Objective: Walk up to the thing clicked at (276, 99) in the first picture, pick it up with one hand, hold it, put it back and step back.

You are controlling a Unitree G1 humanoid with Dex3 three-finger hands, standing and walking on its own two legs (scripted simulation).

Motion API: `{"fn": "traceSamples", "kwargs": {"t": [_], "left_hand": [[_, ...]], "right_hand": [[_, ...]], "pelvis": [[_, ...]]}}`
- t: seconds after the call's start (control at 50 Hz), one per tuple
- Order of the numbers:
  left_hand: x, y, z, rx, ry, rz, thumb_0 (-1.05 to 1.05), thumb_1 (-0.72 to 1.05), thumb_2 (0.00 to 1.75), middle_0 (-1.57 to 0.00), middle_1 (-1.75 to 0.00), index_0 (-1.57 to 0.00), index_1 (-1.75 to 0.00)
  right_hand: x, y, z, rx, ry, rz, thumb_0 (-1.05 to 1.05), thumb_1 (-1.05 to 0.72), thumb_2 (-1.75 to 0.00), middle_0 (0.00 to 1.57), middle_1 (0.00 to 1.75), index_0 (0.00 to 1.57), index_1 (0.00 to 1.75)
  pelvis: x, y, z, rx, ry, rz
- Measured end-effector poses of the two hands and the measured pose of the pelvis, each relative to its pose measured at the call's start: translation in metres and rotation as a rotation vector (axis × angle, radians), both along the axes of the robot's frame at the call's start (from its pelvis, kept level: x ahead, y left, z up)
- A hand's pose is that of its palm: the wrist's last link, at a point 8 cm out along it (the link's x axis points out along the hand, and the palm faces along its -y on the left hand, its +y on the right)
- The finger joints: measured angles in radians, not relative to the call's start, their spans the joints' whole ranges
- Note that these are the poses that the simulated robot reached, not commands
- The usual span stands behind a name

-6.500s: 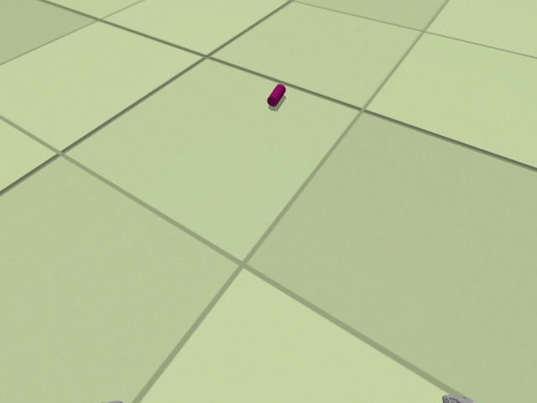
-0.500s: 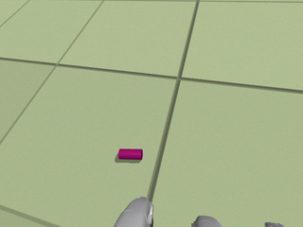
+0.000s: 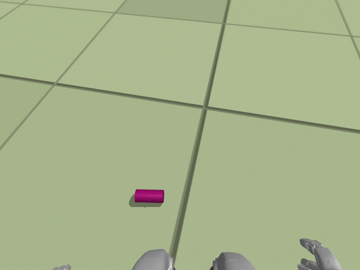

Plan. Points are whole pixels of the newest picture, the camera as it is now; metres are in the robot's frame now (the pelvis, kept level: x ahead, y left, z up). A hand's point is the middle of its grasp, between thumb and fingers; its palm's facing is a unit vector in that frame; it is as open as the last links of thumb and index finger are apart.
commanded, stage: walk up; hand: left
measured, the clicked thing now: (149, 196) +0.52 +0.20 -0.71
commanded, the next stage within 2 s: stand in 1.16 s
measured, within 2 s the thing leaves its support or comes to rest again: neither
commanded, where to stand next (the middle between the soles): +0.11 +0.00 m, yaw -2 degrees
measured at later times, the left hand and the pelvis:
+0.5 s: hand out of the picture +0.11 +0.26 -0.13, palm faces -0.04 -0.94 -0.33, open 7.4 cm; pelvis +0.01 +0.01 +0.03, yaw -1 degrees
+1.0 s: hand out of the picture +0.09 +0.25 -0.12, palm faces -0.04 -0.94 -0.34, open 7.4 cm; pelvis +0.02 -0.01 +0.03, yaw -1 degrees
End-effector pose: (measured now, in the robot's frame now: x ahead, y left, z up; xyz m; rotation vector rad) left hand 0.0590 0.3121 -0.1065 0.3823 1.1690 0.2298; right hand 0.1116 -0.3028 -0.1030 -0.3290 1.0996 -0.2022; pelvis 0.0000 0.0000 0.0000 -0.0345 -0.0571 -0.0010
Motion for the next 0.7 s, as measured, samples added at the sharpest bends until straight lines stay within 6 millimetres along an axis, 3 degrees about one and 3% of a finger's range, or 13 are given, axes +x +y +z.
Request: {"fn": "traceSamples", "kwargs": {"t": [0.16,0.26,0.36,0.58,0.7], "left_hand": [[0.029,0.006,0.004,-0.035,-0.009,-0.031,0.00,0.91,0.89,-0.21,-0.30,-0.20,-0.30],[0.039,0.006,0.005,-0.053,0.003,-0.028,0.00,0.91,0.89,-0.21,-0.30,-0.20,-0.30],[0.043,0.001,0.007,-0.065,0.022,-0.020,0.00,0.91,0.90,-0.21,-0.30,-0.20,-0.30],[0.043,-0.015,0.016,-0.079,0.028,-0.006,0.00,0.91,0.90,-0.21,-0.30,-0.20,-0.30],[0.037,-0.019,0.019,-0.073,0.041,0.010,0.00,0.91,0.90,-0.21,-0.30,-0.20,-0.30]], "right_hand": [[-0.045,0.017,-0.005,0.025,0.129,-0.042,0.01,-0.90,-0.90,0.20,0.30,0.20,0.30],[-0.055,0.021,0.002,0.025,0.171,-0.055,0.01,-0.90,-0.90,0.20,0.30,0.20,0.30],[-0.045,0.017,0.010,0.017,0.159,-0.060,0.01,-0.90,-0.90,0.20,0.30,0.20,0.30],[0.002,0.007,0.022,0.018,0.062,-0.031,0.01,-0.90,-0.90,0.20,0.30,0.20,0.30],[0.012,0.005,0.023,0.029,0.050,-0.020,0.01,-0.91,-0.90,0.20,0.30,0.20,0.30]], "pelvis": [[0.002,0.012,0.008,0.011,0.006,-0.014],[0.007,0.012,0.016,0.015,0.014,-0.020],[0.011,0.010,0.022,0.021,0.015,-0.019],[0.015,0.003,0.031,0.035,0.015,-0.014],[0.017,-0.002,0.033,0.035,0.014,-0.013]]}}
